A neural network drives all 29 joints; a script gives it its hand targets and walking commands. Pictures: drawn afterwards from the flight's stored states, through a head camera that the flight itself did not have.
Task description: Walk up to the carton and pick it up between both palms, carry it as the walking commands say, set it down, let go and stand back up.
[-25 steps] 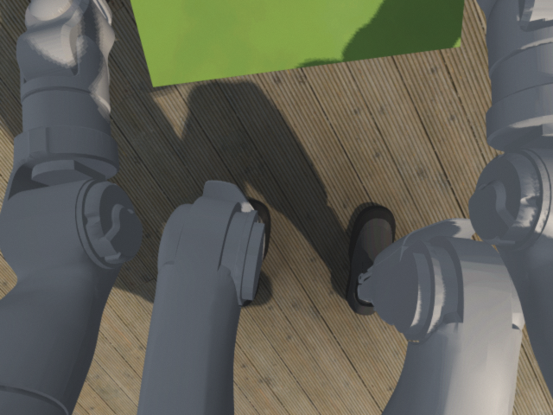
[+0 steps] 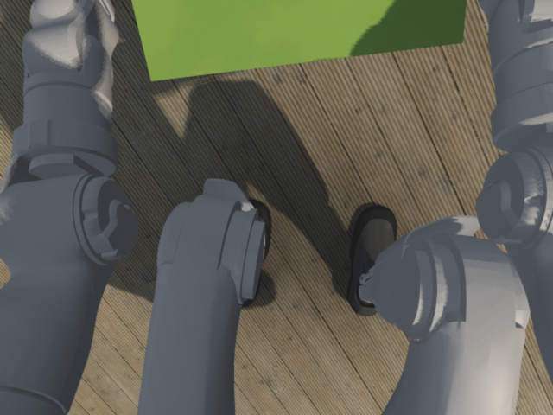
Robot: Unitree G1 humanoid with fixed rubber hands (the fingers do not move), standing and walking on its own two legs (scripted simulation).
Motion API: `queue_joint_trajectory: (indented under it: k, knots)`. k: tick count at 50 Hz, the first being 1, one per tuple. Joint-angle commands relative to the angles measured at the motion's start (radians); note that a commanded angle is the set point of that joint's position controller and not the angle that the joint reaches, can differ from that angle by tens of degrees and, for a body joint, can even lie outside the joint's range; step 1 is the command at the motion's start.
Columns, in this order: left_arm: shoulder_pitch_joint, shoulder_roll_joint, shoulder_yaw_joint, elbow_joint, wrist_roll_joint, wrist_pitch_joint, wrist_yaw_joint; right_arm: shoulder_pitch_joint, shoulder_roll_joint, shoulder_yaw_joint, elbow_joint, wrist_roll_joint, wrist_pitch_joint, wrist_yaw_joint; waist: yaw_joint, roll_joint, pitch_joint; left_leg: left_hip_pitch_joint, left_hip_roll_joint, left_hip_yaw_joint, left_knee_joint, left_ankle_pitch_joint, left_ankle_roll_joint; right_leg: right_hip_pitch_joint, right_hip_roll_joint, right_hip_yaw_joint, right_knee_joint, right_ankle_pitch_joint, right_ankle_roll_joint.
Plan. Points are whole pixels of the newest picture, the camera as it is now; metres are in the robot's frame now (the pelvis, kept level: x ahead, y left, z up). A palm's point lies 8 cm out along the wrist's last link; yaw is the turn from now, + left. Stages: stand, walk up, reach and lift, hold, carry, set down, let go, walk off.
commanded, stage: set down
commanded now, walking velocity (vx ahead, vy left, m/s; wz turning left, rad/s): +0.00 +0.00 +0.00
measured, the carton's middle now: out of the picture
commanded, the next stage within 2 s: let go in 1.90 s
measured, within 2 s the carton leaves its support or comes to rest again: rests again in 0.04 s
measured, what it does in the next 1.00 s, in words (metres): rises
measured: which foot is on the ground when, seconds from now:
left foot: down 0.00-1.00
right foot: down 0.00-1.00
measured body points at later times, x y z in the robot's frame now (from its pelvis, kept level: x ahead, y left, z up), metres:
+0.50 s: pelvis -0.01 +0.00 +0.00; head +0.36 +0.02 +0.24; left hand +0.50 +0.29 -0.17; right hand +0.58 -0.15 -0.18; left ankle +0.09 +0.11 -0.32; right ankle +0.11 -0.11 -0.32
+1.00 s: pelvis -0.01 +0.01 +0.07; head +0.34 +0.03 +0.35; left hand +0.51 +0.30 -0.05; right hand +0.60 -0.15 -0.05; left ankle +0.09 +0.11 -0.32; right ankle +0.11 -0.11 -0.32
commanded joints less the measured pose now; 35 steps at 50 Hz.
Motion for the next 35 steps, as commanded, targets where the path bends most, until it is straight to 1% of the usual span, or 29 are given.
queue_joint_trajectory:
  k: [1, 3, 4, 7, 10, 13, 17, 20, 23, 26, 32, 35]
  knots:
    - [-0.187, -0.179, -0.153, 0.021, -0.012, -0.008, -0.073, -0.111, 0.205, 0.14, 0.062, 0.027, 0.02, 0.065, 0.042, -0.076, -0.97, 0.419, -0.021, -0.008, -0.227, 0.394, -0.044, 0.593, 0.03, -0.018, -0.125, 0.285, -0.006]
    - [-0.159, 0.016, -0.114, 0.025, -0.029, -0.047, -0.007, -0.126, 0.005, 0.131, 0.041, 0.062, -0.01, 0.01, 0.054, -0.077, -1.012, 0.445, -0.016, -0.009, -0.23, 0.418, -0.049, 0.623, 0.022, -0.012, -0.123, 0.304, -0.001]
    - [-0.172, 0.075, -0.11, 0.015, -0.047, -0.065, 0.021, -0.154, -0.046, 0.137, 0.018, 0.082, -0.025, -0.014, 0.059, -0.075, -1.05, 0.459, -0.015, -0.012, -0.23, 0.443, -0.051, 0.644, 0.02, -0.008, -0.118, 0.329, 0.0]
    - [-0.219, 0.16, -0.128, 0.021, -0.102, -0.097, 0.078, -0.257, -0.106, 0.169, -0.029, 0.138, -0.048, -0.054, 0.076, -0.085, -1.172, 0.475, -0.005, -0.022, -0.227, 0.502, -0.05, 0.697, 0.016, 0.003, -0.089, 0.393, 0.003]
    - [-0.253, 0.213, -0.136, 0.02, -0.134, -0.111, 0.103, -0.297, -0.157, 0.184, -0.028, 0.173, -0.051, -0.067, 0.09, -0.088, -1.226, 0.472, 0.004, -0.023, -0.229, 0.509, -0.048, 0.72, 0.009, 0.014, -0.078, 0.398, 0.007]
    - [-0.255, 0.239, -0.137, 0.063, -0.149, -0.11, 0.108, -0.307, -0.195, 0.193, -0.001, 0.187, -0.047, -0.067, 0.098, -0.098, -1.205, 0.447, 0.014, -0.022, -0.234, 0.466, -0.046, 0.702, -0.001, 0.018, -0.084, 0.351, 0.015]
    - [-0.253, 0.237, -0.148, 0.126, -0.165, -0.103, 0.096, -0.306, -0.211, 0.207, 0.043, 0.203, -0.04, -0.052, 0.098, -0.111, -1.124, 0.398, 0.026, -0.021, -0.246, 0.397, -0.04, 0.66, -0.011, 0.022, -0.105, 0.285, 0.017]
    - [-0.248, 0.229, -0.159, 0.156, -0.175, -0.099, 0.082, -0.295, -0.221, 0.206, 0.074, 0.207, -0.036, -0.038, 0.09, -0.116, -1.073, 0.369, 0.033, -0.024, -0.253, 0.367, -0.036, 0.634, -0.017, 0.024, -0.116, 0.258, 0.015]
    - [-0.253, 0.226, -0.165, 0.156, -0.179, -0.096, 0.069, -0.289, -0.231, 0.198, 0.084, 0.203, -0.034, -0.025, 0.082, -0.116, -1.046, 0.362, 0.037, -0.031, -0.257, 0.359, -0.033, 0.613, -0.02, 0.023, -0.121, 0.247, 0.013]
    - [-0.266, 0.236, -0.16, 0.113, -0.179, -0.093, 0.065, -0.302, -0.245, 0.191, 0.05, 0.201, -0.032, -0.019, 0.082, -0.112, -1.088, 0.403, 0.036, -0.036, -0.26, 0.389, -0.032, 0.627, -0.019, 0.019, -0.123, 0.263, 0.011]
    - [-0.262, 0.277, -0.143, -0.068, -0.176, -0.065, 0.091, -0.322, -0.278, 0.165, -0.12, 0.188, -0.005, -0.031, 0.09, -0.106, -1.448, 0.638, 0.014, -0.023, -0.274, 0.526, -0.036, 0.768, 0.001, -0.014, -0.136, 0.344, 0.012]
    - [-0.221, 0.278, -0.129, -0.104, -0.16, -0.04, 0.101, -0.288, -0.286, 0.139, -0.152, 0.172, 0.018, -0.031, 0.091, -0.094, -1.516, 0.698, 0.003, -0.014, -0.297, 0.54, -0.038, 0.773, 0.011, -0.029, -0.16, 0.331, 0.011]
